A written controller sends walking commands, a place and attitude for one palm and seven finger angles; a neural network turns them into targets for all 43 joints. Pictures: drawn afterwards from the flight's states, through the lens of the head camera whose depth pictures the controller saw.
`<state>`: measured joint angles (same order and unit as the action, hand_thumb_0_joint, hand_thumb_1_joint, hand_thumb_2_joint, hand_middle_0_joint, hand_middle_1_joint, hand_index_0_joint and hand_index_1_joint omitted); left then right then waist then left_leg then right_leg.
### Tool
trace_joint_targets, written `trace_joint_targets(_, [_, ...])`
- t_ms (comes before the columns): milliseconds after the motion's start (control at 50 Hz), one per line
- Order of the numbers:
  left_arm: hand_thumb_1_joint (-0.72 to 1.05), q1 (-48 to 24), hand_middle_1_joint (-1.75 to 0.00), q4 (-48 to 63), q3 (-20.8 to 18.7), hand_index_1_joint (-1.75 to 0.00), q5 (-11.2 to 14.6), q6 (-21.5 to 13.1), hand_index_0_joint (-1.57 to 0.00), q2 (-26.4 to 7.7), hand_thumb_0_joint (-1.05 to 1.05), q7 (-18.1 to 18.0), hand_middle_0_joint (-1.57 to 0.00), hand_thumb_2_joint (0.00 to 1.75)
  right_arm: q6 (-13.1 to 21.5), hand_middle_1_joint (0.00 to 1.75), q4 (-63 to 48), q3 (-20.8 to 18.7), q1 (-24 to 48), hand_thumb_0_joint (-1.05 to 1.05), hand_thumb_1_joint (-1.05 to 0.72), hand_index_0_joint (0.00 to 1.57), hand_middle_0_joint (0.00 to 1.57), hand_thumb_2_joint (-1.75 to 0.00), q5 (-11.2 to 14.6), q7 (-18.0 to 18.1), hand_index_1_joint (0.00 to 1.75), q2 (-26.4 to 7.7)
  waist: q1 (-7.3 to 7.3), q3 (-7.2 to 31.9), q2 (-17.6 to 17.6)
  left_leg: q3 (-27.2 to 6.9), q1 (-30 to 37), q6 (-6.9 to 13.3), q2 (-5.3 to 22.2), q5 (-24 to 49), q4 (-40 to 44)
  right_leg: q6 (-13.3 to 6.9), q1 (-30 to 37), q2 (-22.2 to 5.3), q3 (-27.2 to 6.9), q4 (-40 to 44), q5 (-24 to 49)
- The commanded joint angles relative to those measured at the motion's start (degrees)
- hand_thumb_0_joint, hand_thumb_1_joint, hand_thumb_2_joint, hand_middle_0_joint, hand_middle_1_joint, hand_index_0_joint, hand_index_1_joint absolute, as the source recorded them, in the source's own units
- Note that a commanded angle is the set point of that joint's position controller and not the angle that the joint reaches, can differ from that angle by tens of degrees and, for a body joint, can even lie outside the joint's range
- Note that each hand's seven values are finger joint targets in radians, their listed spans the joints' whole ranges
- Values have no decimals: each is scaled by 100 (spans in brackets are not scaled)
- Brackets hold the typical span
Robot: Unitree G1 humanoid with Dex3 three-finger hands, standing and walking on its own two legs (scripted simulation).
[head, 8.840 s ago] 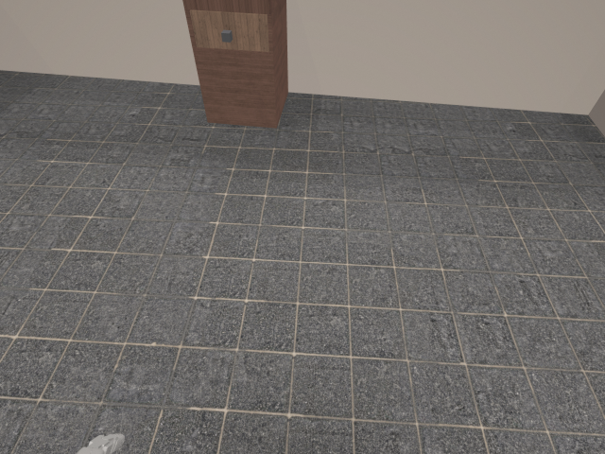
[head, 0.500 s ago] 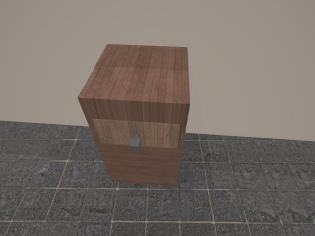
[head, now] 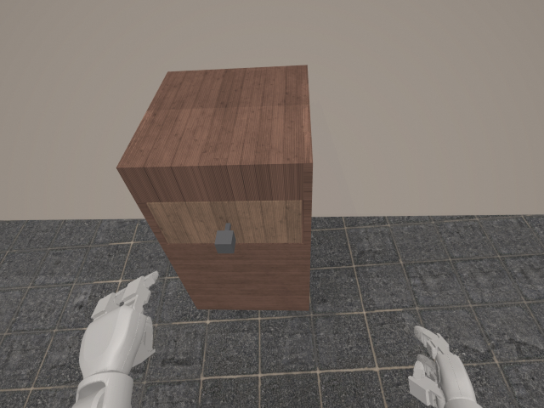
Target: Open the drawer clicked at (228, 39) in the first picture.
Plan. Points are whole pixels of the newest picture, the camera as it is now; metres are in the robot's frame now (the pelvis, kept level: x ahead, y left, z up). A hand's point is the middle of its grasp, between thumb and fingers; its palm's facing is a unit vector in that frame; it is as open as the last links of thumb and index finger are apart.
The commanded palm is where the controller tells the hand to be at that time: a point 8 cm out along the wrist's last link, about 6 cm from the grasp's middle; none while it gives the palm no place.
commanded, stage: raise the hand with hooked fingers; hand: left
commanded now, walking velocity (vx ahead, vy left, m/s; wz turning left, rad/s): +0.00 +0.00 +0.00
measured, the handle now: (226, 235) +0.56 +0.17 -0.21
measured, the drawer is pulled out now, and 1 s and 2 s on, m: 0.00 0.00 0.00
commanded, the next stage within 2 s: move the hooked fingers above the handle in 1.60 s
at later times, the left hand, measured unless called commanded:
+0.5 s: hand (129, 336) +0.22 +0.22 +0.01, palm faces +0.00 -0.08 -1.00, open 10.8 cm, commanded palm +0.19 +0.23 +0.06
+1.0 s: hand (108, 277) +0.29 +0.25 +0.07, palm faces +0.08 -0.08 -0.99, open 13.5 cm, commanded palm +0.26 +0.26 +0.13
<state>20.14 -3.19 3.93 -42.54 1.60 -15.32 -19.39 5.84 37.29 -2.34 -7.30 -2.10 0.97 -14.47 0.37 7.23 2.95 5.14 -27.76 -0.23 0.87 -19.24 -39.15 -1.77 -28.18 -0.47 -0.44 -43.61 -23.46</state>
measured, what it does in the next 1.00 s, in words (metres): stands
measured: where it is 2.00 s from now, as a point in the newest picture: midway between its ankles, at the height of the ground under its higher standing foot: outside the picture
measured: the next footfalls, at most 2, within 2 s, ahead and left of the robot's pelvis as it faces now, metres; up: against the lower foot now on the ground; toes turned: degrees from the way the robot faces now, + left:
none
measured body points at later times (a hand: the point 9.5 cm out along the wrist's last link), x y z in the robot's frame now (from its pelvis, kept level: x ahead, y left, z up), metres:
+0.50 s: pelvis -0.01 -0.03 -0.02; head +0.03 -0.07 +0.43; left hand +0.22 +0.22 +0.07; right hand +0.19 -0.22 -0.13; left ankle +0.00 +0.13 -0.71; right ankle -0.02 -0.10 -0.71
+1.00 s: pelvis +0.00 +0.03 +0.01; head +0.00 +0.00 +0.46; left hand +0.28 +0.26 +0.12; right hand +0.20 -0.20 -0.09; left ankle +0.00 +0.13 -0.71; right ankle -0.02 -0.10 -0.71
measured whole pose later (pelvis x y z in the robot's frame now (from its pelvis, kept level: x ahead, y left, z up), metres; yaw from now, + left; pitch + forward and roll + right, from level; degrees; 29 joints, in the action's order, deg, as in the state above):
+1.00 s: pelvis +0.00 +0.03 +0.01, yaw -2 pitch +4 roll +0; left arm 2.9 -3.1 5.1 -56.2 5.1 -23.7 -12.0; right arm -5.7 33.9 -0.5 -6.5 -0.5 1.9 -12.8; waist 3.4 4.4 3.6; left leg -0.5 -22.3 1.3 -2.2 -18.8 -37.3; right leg 0.3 -21.1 -0.2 -2.0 -38.3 -21.0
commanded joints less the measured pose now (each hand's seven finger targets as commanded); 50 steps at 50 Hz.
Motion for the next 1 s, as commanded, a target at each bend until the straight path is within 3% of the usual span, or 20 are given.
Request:
trace_joint_targets(0, [53,1986,-54,388,-343,-54,-1283,-344,-23,-701,0,-253,-23,74,-452,30,-1380,-151,810,0,-90,20,20,-90,-28,-276,30,-466,859,333,-1321,-224,-482,69,-335,1171,3,-230,421,90,-468,391,1910])
trace_joint_targets(40, [48,1445,-57,953,-734,-57,-1632,-498,-23,-1191,0,-498,-23,72,-625,30,-1493,-123,801,0,-90,20,20,-90,-91,-299,30,-444,849,509,-691,-212,-455,92,-402,1099,-209,-235,281,109,-640,249,1884])
trace_joint_targets(80, [43,597,-60,1470,-931,-60,-1908,-566,-23,-1410,0,-823,-23,70,-752,30,-1630,-134,716,0,-90,20,20,-90,-188,-262,30,-379,701,991,-4,-226,-140,148,-446,1085,-476,-236,2,129,-762,103,1745])
trace_joint_targets(120, [39,-534,-63,2084,-995,-63,-1989,-730,-24,-1588,0,-1066,-24,68,-829,30,-1601,-135,750,0,-90,20,20,-90,-257,-203,30,-344,433,1313,273,-316,187,188,-452,1072,-873,-240,-519,70,-996,72,1490])
trace_joint_targets(140, [36,-1200,-64,2432,-1065,-64,-2008,-829,-24,-1771,0,-1166,-24,67,-852,30,-1533,-129,730,0,-90,20,20,-90,-308,-160,30,-322,265,1316,114,-400,162,220,-453,934,-1091,-210,-741,53,-1097,95,1221])
trace_joint_targets(200, [29,-1405,-69,2289,-893,-69,-1783,-1138,-24,-1641,0,-1205,-24,64,-741,30,-1443,-136,691,0,-90,20,20,-90,-284,-83,30,-344,9,1106,147,-491,198,257,-435,619,-1463,-190,-1201,-5,-1190,239,767])
trace_joint_targets(240, [25,-1494,-72,2117,-788,-72,-1678,-1227,-25,-1543,0,-1119,-25,62,-710,30,-1416,-117,735,0,-90,20,20,-90,-317,-87,30,-348,-105,951,-285,-557,-63,285,-422,490,-1579,-142,-1240,-11,-1180,290,723])
trace_joint_targets(280, [20,-1420,-75,1677,-812,-75,-1682,-1170,-25,-1615,0,-953,-25,60,-737,30,-1364,-102,774,0,-90,20,20,-90,-329,-96,30,-373,-42,797,-450,-526,-359,278,-422,441,-1471,-86,-954,-47,-1145,373,933])
trace_joint_targets(340, [13,-693,-80,834,-840,-80,-1512,-471,-25,-1581,0,-536,-25,57,-887,30,-1392,-43,855,0,-90,20,20,-90,-163,-85,30,-404,189,844,-682,-471,-615,257,-418,507,-951,9,-48,-49,-1013,549,1507])
trace_joint_targets(360, [11,-572,-81,822,-800,-81,-1415,-254,-26,-1601,0,-338,-26,56,-941,30,-1410,-8,815,0,-90,20,20,-90,-84,-66,30,-397,294,1044,-920,-422,-654,234,-417,559,-745,101,425,-116,-1002,582,1874])
trace_joint_targets(400, [6,-254,-84,859,-1056,-84,-1223,20,-26,-1931,0,-1,-26,54,-966,30,-1472,76,867,0,-90,20,20,-90,22,9,30,-418,466,1189,-1111,-406,-644,188,-416,717,-441,203,1194,-186,-1085,591,2635])
trace_joint_targets(440, [1,-209,-87,905,-1218,-87,-1139,37,-26,-2114,0,231,-26,52,-951,30,-1435,134,904,0,-90,20,20,-90,31,63,30,-434,510,1125,-1028,-390,-574,179,-399,724,-263,207,1437,-199,-1034,574,2808])
trace_joint_targets(520, [-8,-718,-93,1550,-1190,-93,-1209,-485,-27,-2021,0,267,-27,48,-839,30,-1316,95,811,0,-90,20,20,-90,-65,102,30,-391,433,790,-730,-486,-343,217,-398,724,-62,162,1213,-192,-852,731,2519])
trace_joint_targets(560, [-13,-1047,-96,1775,-1292,-96,-1256,-800,-27,-2027,0,20,-27,46,-724,30,-1308,35,758,0,-90,20,20,-90,-120,134,30,-377,363,761,-541,-524,-183,242,-420,677,-64,105,951,-134,-789,816,1993])
trace_joint_targets(620, [-20,-1094,-100,1643,-1544,-100,-1322,-1042,-28,-2069,0,-373,-28,43,-648,30,-1202,-109,570,0,-90,20,20,-90,-150,110,30,-393,352,1023,-338,-511,95,256,-451,871,-122,30,749,-58,-574,712,1974])
trace_joint_targets(700, [-29,-1444,-107,1378,-1352,-107,-1458,-637,-29,-1880,0,-669,-29,39,-730,30,-1131,-242,537,0,-90,20,20,-90,-63,17,30,-461,302,1167,89,-423,457,226,-418,1108,-70,-47,502,51,-211,620,1862])
trace_joint_targets(720, [-31,-1536,-108,1300,-1251,-108,-1438,-466,-29,-1843,0,-647,-29,38,-756,30,-1140,-255,554,0,-90,20,20,-90,-32,0,30,-494,297,1150,18,-409,503,227,-401,1177,-19,-41,542,63,-150,634,1948])
trace_joint_targets(840, [-45,-2348,-117,1246,-575,-117,-1276,319,-30,-1708,0,104,-30,32,-859,30,-1221,-180,781,0,-90,20,20,-90,162,67,30,-573,256,789,-325,-504,940,251,-278,1367,508,-16,765,126,60,929,1731])
trace_joint_targets(920, [-50,-3045,-120,1213,-540,-120,-1407,372,-30,-1968,0,574,-30,30,-943,30,-1217,-53,747,0,-90,20,20,-90,156,130,30,-511,307,595,-254,-588,1284,231,-216,1465,810,-44,876,140,159,1104,1490])
trace_joint_targets(980, [-50,-3479,-120,1040,-617,-120,-1475,303,-30,-2080,0,752,-30,30,-989,30,-1165,19,702,0,-90,20,20,-90,161,138,30,-457,331,459,52,-637,1465,169,-186,1493,1005,-92,949,178,207,1234,1335])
